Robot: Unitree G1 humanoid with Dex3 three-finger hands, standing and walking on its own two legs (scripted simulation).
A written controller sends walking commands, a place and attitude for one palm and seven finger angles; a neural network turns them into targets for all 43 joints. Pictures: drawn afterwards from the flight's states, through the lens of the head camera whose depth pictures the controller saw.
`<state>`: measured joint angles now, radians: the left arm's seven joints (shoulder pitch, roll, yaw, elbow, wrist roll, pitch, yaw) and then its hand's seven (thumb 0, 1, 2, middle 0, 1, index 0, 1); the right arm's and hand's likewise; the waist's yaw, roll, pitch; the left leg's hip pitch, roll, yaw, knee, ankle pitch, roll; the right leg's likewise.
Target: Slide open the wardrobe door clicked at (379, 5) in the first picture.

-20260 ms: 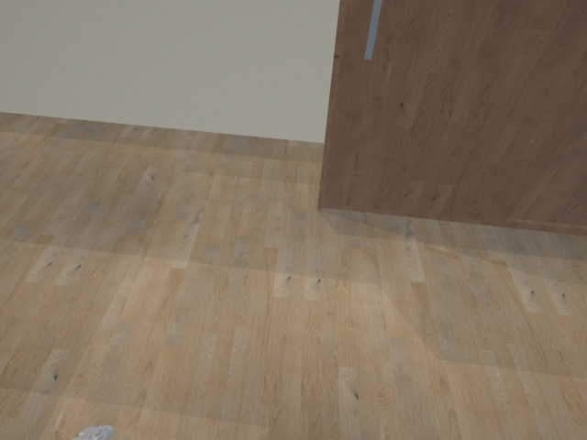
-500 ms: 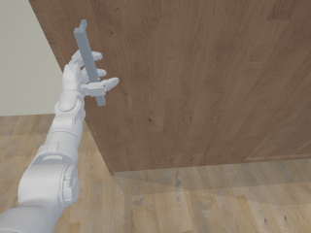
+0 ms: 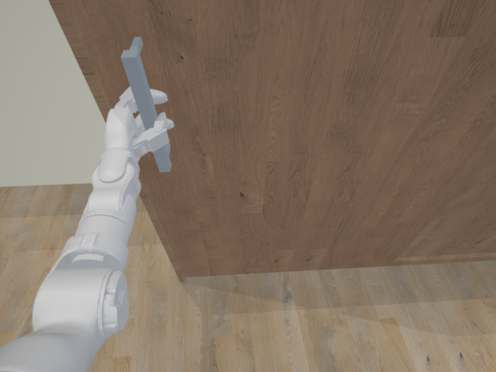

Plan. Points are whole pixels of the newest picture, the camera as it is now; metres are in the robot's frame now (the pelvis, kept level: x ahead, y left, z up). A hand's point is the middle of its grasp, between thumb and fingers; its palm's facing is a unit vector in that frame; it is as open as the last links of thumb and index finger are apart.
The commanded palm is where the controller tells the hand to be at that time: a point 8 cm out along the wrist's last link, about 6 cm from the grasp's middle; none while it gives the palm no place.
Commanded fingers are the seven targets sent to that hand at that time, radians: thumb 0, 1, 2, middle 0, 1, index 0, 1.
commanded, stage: grip the handle and tug to test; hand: left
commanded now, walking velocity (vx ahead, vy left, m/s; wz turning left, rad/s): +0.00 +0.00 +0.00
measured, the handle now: (152, 113) +0.52 +0.16 +0.14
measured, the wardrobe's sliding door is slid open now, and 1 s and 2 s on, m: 0.00 0.00 0.01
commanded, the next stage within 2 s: tug the door sideways, standing still in 0.50 s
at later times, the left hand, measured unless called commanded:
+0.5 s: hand (162, 133) +0.46 +0.13 +0.14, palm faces +0.04 -1.00 +0.02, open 5.6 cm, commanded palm +0.41 +0.18 +0.14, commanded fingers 0.00 0.90 0.90 -0.45 -1.40 -0.45 -1.40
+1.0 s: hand (163, 132) +0.46 +0.13 +0.14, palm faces +0.10 -1.00 -0.01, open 5.7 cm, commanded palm +0.44 +0.14 +0.14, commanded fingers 0.00 0.90 0.90 -0.45 -1.40 -0.45 -1.40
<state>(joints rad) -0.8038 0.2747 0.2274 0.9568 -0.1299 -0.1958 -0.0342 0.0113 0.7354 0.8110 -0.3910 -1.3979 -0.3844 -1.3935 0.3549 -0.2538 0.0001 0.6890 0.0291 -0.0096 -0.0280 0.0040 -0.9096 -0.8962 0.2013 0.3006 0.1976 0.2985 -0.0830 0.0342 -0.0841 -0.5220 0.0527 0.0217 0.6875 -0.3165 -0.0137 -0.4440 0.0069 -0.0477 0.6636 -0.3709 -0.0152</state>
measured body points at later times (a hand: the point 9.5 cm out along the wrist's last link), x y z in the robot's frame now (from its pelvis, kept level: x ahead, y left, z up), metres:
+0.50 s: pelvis +0.01 +0.00 +0.00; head +0.04 +0.00 +0.45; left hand +0.46 +0.19 +0.14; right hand +0.07 -0.26 -0.11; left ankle +0.01 +0.13 -0.72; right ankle -0.03 -0.11 -0.72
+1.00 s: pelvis +0.01 +0.01 +0.00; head +0.05 +0.00 +0.45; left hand +0.45 +0.19 +0.14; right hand +0.11 -0.24 -0.12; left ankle +0.01 +0.13 -0.72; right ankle -0.03 -0.11 -0.72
